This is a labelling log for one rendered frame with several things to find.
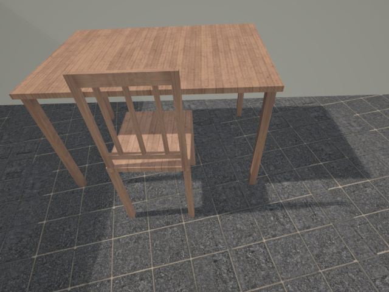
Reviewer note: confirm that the chair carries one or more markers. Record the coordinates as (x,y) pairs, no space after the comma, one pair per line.
(148,141)

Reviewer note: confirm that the table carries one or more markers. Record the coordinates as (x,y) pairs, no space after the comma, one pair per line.
(212,59)

